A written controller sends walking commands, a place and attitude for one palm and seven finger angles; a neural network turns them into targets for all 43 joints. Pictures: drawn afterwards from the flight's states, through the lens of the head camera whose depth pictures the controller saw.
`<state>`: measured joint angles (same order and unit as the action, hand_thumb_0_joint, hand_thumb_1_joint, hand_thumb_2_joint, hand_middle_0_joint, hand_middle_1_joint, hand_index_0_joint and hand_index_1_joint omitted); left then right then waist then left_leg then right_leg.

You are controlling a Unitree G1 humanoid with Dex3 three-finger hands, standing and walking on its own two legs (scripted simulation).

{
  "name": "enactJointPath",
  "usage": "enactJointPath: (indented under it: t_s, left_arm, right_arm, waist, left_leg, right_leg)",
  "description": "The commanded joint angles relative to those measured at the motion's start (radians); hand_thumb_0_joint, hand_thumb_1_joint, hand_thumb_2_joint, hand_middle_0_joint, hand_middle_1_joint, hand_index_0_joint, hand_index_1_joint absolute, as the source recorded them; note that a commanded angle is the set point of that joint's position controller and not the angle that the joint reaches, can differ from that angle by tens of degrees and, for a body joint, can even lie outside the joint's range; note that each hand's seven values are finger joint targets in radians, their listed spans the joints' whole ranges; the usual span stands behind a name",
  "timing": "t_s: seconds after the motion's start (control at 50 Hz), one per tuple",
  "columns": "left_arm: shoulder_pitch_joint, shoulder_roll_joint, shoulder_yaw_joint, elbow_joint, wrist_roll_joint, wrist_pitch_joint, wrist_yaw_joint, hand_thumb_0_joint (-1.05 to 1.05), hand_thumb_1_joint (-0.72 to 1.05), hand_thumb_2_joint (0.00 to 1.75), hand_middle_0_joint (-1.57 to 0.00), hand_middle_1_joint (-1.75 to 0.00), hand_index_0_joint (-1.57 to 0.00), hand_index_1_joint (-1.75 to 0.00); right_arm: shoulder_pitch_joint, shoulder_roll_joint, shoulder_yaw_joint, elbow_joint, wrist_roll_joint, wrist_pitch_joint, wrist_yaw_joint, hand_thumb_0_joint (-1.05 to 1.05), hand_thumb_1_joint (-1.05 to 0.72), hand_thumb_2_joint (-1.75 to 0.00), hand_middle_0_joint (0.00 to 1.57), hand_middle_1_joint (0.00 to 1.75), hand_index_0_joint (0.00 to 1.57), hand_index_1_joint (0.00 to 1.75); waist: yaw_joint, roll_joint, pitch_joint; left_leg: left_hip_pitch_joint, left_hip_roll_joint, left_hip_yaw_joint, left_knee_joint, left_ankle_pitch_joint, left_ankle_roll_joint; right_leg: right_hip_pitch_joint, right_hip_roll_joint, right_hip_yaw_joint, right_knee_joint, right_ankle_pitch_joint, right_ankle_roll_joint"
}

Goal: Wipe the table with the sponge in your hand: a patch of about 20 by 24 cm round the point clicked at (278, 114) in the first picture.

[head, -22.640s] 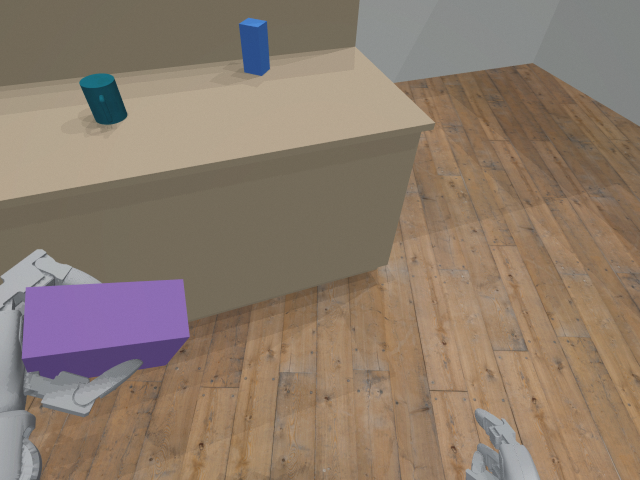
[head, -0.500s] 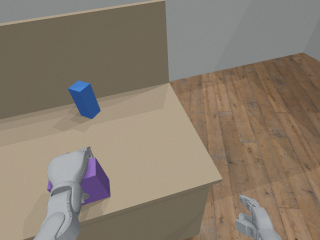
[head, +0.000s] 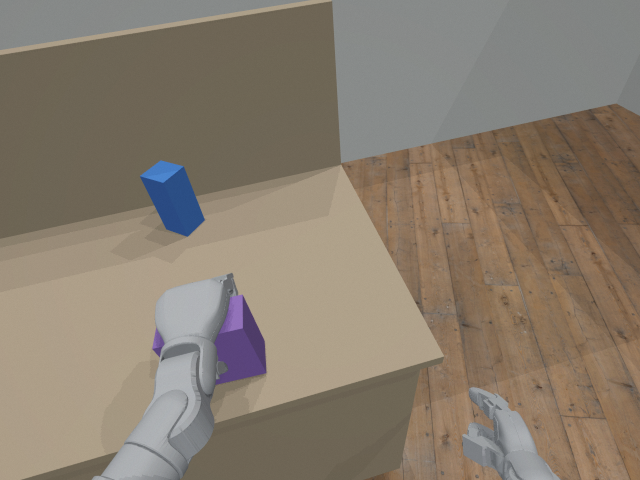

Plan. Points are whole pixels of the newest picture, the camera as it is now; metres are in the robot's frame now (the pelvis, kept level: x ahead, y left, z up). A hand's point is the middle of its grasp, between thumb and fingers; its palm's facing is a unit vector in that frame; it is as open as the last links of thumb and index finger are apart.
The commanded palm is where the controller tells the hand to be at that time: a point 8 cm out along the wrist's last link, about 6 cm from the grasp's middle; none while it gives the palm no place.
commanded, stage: slide across to the third lane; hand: left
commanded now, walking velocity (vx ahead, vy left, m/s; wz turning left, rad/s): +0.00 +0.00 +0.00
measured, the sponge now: (219, 351) +0.28 +0.20 -0.01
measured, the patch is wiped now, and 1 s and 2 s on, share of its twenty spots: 0.65 0.75 0.95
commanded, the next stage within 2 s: wipe forward along the third lane in 0.06 s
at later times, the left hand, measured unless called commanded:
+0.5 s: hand (218, 319) +0.31 +0.20 +0.03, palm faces -0.05 -0.08 -1.00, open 9.9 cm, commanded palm +0.29 +0.19 +0.07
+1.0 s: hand (219, 293) +0.35 +0.21 +0.03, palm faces -0.07 -0.04 -1.00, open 9.9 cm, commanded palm +0.34 +0.21 +0.07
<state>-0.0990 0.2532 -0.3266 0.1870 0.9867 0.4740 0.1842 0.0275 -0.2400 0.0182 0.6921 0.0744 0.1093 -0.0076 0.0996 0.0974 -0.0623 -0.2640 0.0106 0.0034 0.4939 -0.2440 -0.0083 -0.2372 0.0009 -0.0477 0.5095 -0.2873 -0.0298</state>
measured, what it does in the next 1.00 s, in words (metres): stands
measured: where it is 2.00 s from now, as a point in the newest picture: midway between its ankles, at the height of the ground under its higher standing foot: outside the picture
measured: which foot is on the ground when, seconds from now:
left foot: down 0.00-1.00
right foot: down 0.00-1.00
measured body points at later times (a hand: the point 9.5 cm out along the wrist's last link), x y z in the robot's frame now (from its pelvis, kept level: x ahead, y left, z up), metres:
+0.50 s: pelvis +0.00 -0.01 +0.00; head -0.01 -0.05 +0.45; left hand +0.31 +0.20 +0.09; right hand +0.22 -0.23 -0.10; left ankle +0.01 +0.13 -0.74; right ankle -0.01 -0.10 -0.74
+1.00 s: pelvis -0.02 -0.01 +0.00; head -0.01 -0.04 +0.44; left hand +0.35 +0.21 +0.09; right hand +0.14 -0.26 -0.13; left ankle +0.01 +0.13 -0.74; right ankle -0.01 -0.10 -0.74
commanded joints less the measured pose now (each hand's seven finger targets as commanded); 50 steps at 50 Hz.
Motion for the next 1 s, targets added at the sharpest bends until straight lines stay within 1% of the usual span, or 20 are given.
enactJointPath:
  t_s: [0.0, 0.04, 0.12, 0.22, 0.24, 0.3, 0.34, 0.4, 0.44, 0.5, 0.54, 0.58, 0.64, 0.7, 0.74, 0.78, 0.84, 0.88, 0.94, 0.98]
  left_arm:
    - [-0.264, 0.041, 0.014, -0.135, 0.003, 0.031, 0.003, 0.0, 0.1, 1.3, -1.2, -1.6, -1.2, -1.6]
    - [-0.23, 0.087, 0.064, -0.123, 0.004, 0.038, 0.002, 0.0, 0.1, 1.3, -1.2, -1.6, -1.2, -1.6]
    - [-0.234, -0.001, -0.03, -0.14, -0.017, 0.029, -0.021, 0.0, 0.1, 1.3, -1.2, -1.6, -1.2, -1.6]
    - [-0.282, 0.047, 0.022, -0.071, -0.017, 0.026, -0.021, 0.0, 0.1, 1.3, -1.2, -1.6, -1.2, -1.6]
    - [-0.286, 0.103, 0.083, -0.052, -0.012, 0.023, -0.014, 0.0, 0.1, 1.3, -1.2, -1.6, -1.2, -1.6]
    - [-0.302, 0.056, 0.042, -0.028, -0.011, 0.017, -0.015, 0.0, 0.1, 1.3, -1.2, -1.6, -1.2, -1.6]
    - [-0.302, 0.116, 0.107, 0.022, 0.001, 0.009, -0.01, 0.0, 0.1, 1.3, -1.2, -1.6, -1.2, -1.6]
    - [-0.377, 0.064, 0.049, 0.063, 0.013, 0.004, -0.013, 0.0, 0.1, 1.3, -1.2, -1.6, -1.2, -1.6]
    - [-0.407, 0.116, 0.1, 0.104, 0.023, 0.002, -0.008, 0.0, 0.1, 1.3, -1.2, -1.6, -1.2, -1.6]
    - [-0.416, 0.078, 0.073, 0.141, 0.015, -0.005, -0.006, 0.0, 0.1, 1.3, -1.2, -1.6, -1.2, -1.6]
    - [-0.395, 0.15, 0.149, 0.186, 0.012, -0.007, 0.004, 0.0, 0.1, 1.3, -1.2, -1.6, -1.2, -1.6]
    - [-0.426, 0.076, 0.08, 0.189, 0.005, -0.01, 0.005, 0.0, 0.1, 1.3, -1.2, -1.6, -1.2, -1.6]
    - [-0.43, 0.159, 0.162, 0.264, 0.01, -0.01, 0.013, 0.0, 0.1, 1.3, -1.2, -1.6, -1.2, -1.6]
    - [-0.518, 0.123, 0.112, 0.289, 0.013, -0.02, 0.012, 0.0, 0.1, 1.3, -1.2, -1.6, -1.2, -1.6]
    - [-0.522, 0.213, 0.194, 0.321, 0.017, -0.025, 0.017, 0.0, 0.1, 1.3, -1.2, -1.6, -1.2, -1.6]
    - [-0.553, 0.143, 0.128, 0.332, 0.013, -0.031, 0.017, 0.0, 0.1, 1.3, -1.2, -1.6, -1.2, -1.6]
    - [-0.584, 0.205, 0.181, 0.376, 0.017, -0.041, 0.022, 0.0, 0.1, 1.3, -1.2, -1.6, -1.2, -1.6]
    - [-0.614, 0.153, 0.13, 0.385, 0.014, -0.049, 0.024, 0.0, 0.1, 1.3, -1.2, -1.6, -1.2, -1.6]
    - [-0.618, 0.209, 0.186, 0.429, 0.012, -0.056, 0.031, 0.0, 0.1, 1.3, -1.2, -1.6, -1.2, -1.6]
    - [-0.674, 0.18, 0.149, 0.444, 0.013, -0.068, 0.036, 0.0, 0.1, 1.3, -1.2, -1.6, -1.2, -1.6]
  right_arm:
    - [-0.231, -0.101, -0.035, -0.186, 0.008, -0.036, -0.001, 0.0, -0.9, -0.9, 0.2, 0.3, 0.2, 0.3]
    - [-0.232, -0.111, -0.04, -0.179, 0.005, -0.03, 0.002, 0.0, -0.9, -0.9, 0.2, 0.3, 0.2, 0.3]
    - [-0.233, -0.098, -0.037, -0.194, 0.009, -0.02, 0.01, 0.0, -0.9, -0.9, 0.2, 0.3, 0.2, 0.3]
    - [-0.219, -0.106, -0.034, -0.179, 0.012, -0.006, -0.004, 0.0, -0.9, -0.9, 0.2, 0.3, 0.2, 0.3]
    - [-0.212, -0.117, -0.038, -0.166, 0.011, -0.005, -0.008, 0.0, -0.9, -0.9, 0.2, 0.3, 0.2, 0.3]
    - [-0.207, -0.108, -0.034, -0.173, 0.012, -0.007, -0.016, 0.0, -0.9, -0.9, 0.2, 0.3, 0.2, 0.3]
    - [-0.189, -0.12, -0.039, -0.157, 0.008, -0.009, -0.022, 0.0, -0.9, -0.9, 0.2, 0.3, 0.2, 0.3]
    - [-0.181, -0.114, -0.035, -0.159, 0.011, -0.009, -0.031, 0.0, -0.9, -0.9, 0.2, 0.3, 0.2, 0.3]
    - [-0.168, -0.125, -0.039, -0.147, 0.009, -0.009, -0.037, 0.0, -0.9, -0.9, 0.2, 0.3, 0.2, 0.3]
    - [-0.152, -0.12, -0.039, -0.151, 0.012, -0.01, -0.041, 0.0, -0.9, -0.9, 0.2, 0.3, 0.2, 0.3]
    - [-0.144, -0.132, -0.042, -0.143, 0.009, -0.005, -0.045, 0.0, -0.9, -0.9, 0.2, 0.3, 0.2, 0.3]
    - [-0.137, -0.121, -0.04, -0.154, 0.014, -0.005, -0.046, 0.0, -0.9, -0.9, 0.2, 0.3, 0.2, 0.3]
    - [-0.116, -0.137, -0.043, -0.135, 0.01, -0.003, -0.053, 0.0, -0.9, -0.9, 0.2, 0.3, 0.2, 0.3]
    - [-0.102, -0.132, -0.042, -0.134, 0.014, -0.003, -0.059, 0.0, -0.9, -0.9, 0.2, 0.3, 0.2, 0.3]
    - [-0.093, -0.144, -0.046, -0.122, 0.012, -0.002, -0.066, 0.0, -0.9, -0.9, 0.2, 0.3, 0.2, 0.3]
    - [-0.082, -0.132, -0.044, -0.131, 0.015, -0.004, -0.065, 0.0, -0.9, -0.9, 0.2, 0.3, 0.2, 0.3]
    - [-0.066, -0.142, -0.048, -0.117, 0.015, -0.004, -0.068, 0.0, -0.9, -0.9, 0.2, 0.3, 0.2, 0.3]
    - [-0.056, -0.135, -0.049, -0.125, 0.016, -0.007, -0.068, 0.0, -0.9, -0.9, 0.2, 0.3, 0.2, 0.3]
    - [-0.045, -0.144, -0.049, -0.115, 0.014, -0.004, -0.07, 0.0, -0.9, -0.9, 0.2, 0.3, 0.2, 0.3]
    - [-0.03, -0.14, -0.051, -0.112, 0.014, -0.006, -0.07, 0.0, -0.9, -0.9, 0.2, 0.3, 0.2, 0.3]
  waist:
    - [-0.019, -0.151, -0.165]
    - [-0.009, -0.161, -0.191]
    - [-0.029, -0.173, -0.185]
    - [-0.037, -0.185, -0.141]
    - [-0.031, -0.186, -0.145]
    - [-0.036, -0.173, -0.16]
    - [-0.033, -0.185, -0.152]
    - [-0.05, -0.202, -0.141]
    - [-0.044, -0.185, -0.148]
    - [-0.049, -0.189, -0.179]
    - [-0.034, -0.179, -0.182]
    - [-0.05, -0.187, -0.179]
    - [-0.044, -0.216, -0.173]
    - [-0.069, -0.214, -0.147]
    - [-0.054, -0.212, -0.167]
    - [-0.066, -0.194, -0.173]
    - [-0.062, -0.165, -0.187]
    - [-0.078, -0.171, -0.192]
    - [-0.07, -0.177, -0.199]
    - [-0.092, -0.181, -0.196]
  left_leg:
    - [0.086, -0.037, -0.021, -0.038, 0.185, 0.048]
    - [0.089, -0.038, -0.024, -0.036, 0.2, 0.046]
    - [0.089, -0.039, -0.014, -0.018, 0.219, 0.053]
    - [0.054, -0.04, -0.011, -0.029, 0.162, 0.049]
    - [0.055, -0.04, -0.014, -0.032, 0.155, 0.047]
    - [0.049, -0.044, -0.004, -0.025, 0.164, 0.047]
    - [0.041, -0.043, -0.009, -0.026, 0.155, 0.045]
    - [0.019, -0.044, -0.002, -0.024, 0.115, 0.046]
    - [0.017, -0.044, -0.009, -0.028, 0.1, 0.044]
    - [0.006, -0.046, 0.0, -0.015, 0.106, 0.046]
    - [-0.01, -0.045, -0.005, -0.017, 0.096, 0.042]
    - [-0.018, -0.046, 0.005, -0.011, 0.088, 0.046]
    - [-0.047, -0.043, -0.004, -0.014, 0.071, 0.044]
    - [-0.062, -0.043, 0.006, -0.009, 0.038, 0.048]
    - [-0.068, -0.042, -0.003, -0.014, 0.03, 0.045]
    - [-0.068, -0.042, 0.004, -0.01, 0.033, 0.047]
    - [-0.073, -0.039, -0.005, -0.013, 0.021, 0.045]
    - [-0.073, -0.038, 0.006, -0.006, 0.022, 0.048]
    - [-0.091, -0.035, -0.004, -0.012, 0.023, 0.045]
    - [-0.091, -0.032, 0.004, -0.004, 0.014, 0.049]
  right_leg:
    - [0.041, 0.021, 0.048, -0.084, 0.262, -0.034]
    - [0.064, 0.023, 0.067, -0.077, 0.294, -0.038]
    - [0.059, 0.015, 0.064, -0.072, 0.352, -0.031]
    - [0.033, 0.016, 0.073, -0.085, 0.294, -0.027]
    - [0.036, 0.022, 0.086, -0.088, 0.283, -0.032]
    - [0.039, 0.014, 0.071, -0.081, 0.307, -0.027]
    - [0.026, 0.02, 0.087, -0.085, 0.297, -0.031]
    - [-0.004, 0.016, 0.076, -0.09, 0.238, -0.024]
    - [-0.015, 0.02, 0.086, -0.091, 0.202, -0.031]
    - [-0.006, 0.015, 0.069, -0.081, 0.226, -0.024]
    - [-0.002, 0.017, 0.084, -0.083, 0.212, -0.029]
    - [-0.013, 0.013, 0.069, -0.081, 0.208, -0.021]
    - [-0.019, 0.016, 0.084, -0.085, 0.19, -0.022]
    - [-0.054, 0.011, 0.077, -0.093, 0.145, -0.014]
    - [-0.047, 0.015, 0.087, -0.093, 0.113, -0.019]
    - [-0.055, 0.011, 0.066, -0.085, 0.12, -0.016]
    - [-0.066, 0.016, 0.079, -0.09, 0.083, -0.022]
    - [-0.071, 0.011, 0.068, -0.089, 0.093, -0.015]
    - [-0.068, 0.014, 0.071, -0.088, 0.093, -0.019]
    - [-0.083, 0.01, 0.061, -0.087, 0.083, -0.01]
